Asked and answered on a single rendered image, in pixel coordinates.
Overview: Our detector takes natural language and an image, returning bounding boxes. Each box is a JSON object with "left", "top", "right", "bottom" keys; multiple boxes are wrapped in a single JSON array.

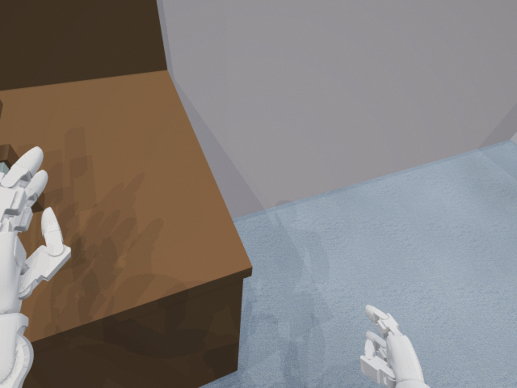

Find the robot left hand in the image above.
[{"left": 0, "top": 146, "right": 71, "bottom": 314}]

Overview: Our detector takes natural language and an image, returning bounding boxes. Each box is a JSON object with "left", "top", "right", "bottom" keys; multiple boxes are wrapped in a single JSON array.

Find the robot right hand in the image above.
[{"left": 360, "top": 305, "right": 425, "bottom": 388}]

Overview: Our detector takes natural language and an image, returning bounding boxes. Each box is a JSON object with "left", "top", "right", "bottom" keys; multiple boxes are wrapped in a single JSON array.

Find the counter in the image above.
[{"left": 0, "top": 0, "right": 253, "bottom": 388}]

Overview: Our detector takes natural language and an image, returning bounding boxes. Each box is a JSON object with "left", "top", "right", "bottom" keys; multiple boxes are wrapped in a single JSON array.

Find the robot left forearm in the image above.
[{"left": 0, "top": 313, "right": 34, "bottom": 388}]

